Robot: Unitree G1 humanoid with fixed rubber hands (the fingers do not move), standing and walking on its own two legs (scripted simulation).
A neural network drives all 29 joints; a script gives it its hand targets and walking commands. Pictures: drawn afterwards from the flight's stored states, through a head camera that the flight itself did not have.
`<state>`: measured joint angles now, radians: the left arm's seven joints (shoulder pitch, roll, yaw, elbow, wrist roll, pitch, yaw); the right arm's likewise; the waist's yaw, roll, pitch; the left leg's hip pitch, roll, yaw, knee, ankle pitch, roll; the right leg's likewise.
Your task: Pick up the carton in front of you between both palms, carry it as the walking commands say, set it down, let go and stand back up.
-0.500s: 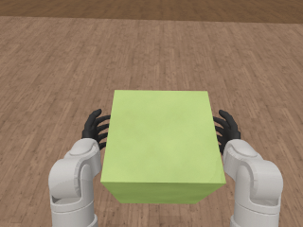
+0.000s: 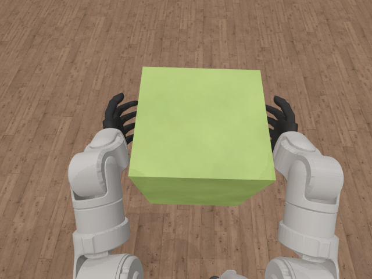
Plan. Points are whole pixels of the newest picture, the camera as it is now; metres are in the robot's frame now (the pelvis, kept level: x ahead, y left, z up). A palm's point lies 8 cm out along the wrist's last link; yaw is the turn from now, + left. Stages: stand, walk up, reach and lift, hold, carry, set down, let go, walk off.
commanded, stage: carry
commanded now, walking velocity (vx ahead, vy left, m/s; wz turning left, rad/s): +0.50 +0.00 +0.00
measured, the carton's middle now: (197, 146) +0.39 +0.01 +0.06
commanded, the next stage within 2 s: none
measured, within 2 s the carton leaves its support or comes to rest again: neither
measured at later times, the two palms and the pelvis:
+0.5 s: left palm (148, 0) +0.72 +0.13 +0.20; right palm (274, 9) +0.67 -0.16 +0.21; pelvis +0.34 +0.04 +0.07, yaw -2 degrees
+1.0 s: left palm out of the picture +0.86 +0.19 +0.23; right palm out of the picture +0.87 -0.11 +0.23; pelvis +0.52 +0.02 +0.08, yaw +1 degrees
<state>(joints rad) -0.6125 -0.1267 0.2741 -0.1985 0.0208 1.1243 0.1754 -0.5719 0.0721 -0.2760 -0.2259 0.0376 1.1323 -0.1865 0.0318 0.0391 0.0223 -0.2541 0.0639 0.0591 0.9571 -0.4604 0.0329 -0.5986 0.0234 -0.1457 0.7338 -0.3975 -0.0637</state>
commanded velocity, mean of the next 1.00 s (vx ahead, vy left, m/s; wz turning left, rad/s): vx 0.08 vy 0.00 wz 0.00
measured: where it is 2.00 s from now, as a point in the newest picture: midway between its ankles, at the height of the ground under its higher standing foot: (185, 172)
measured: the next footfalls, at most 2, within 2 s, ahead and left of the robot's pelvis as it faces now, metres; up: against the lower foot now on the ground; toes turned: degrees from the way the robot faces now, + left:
left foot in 0.28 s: +0.39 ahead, +0.10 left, +0.04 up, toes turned +3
right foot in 0.62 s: +0.51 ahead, -0.08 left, +0.05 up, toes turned -3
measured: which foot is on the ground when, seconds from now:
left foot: up 0.00-0.26, down 0.28-0.68, up 0.70-0.78, down 0.80-1.00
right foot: down 0.00-0.30, up 0.32-0.60, down 0.62-1.00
